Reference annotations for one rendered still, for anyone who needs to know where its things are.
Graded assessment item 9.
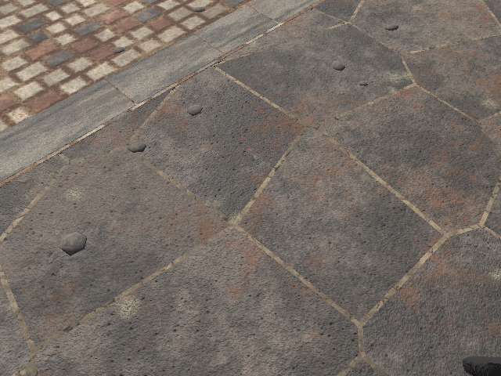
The robot right hand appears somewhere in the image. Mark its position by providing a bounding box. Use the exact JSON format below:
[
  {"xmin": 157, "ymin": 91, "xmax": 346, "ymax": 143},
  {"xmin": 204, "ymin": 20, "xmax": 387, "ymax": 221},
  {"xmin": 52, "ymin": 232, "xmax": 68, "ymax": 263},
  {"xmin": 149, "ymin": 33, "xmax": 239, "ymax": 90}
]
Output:
[{"xmin": 463, "ymin": 356, "xmax": 501, "ymax": 376}]

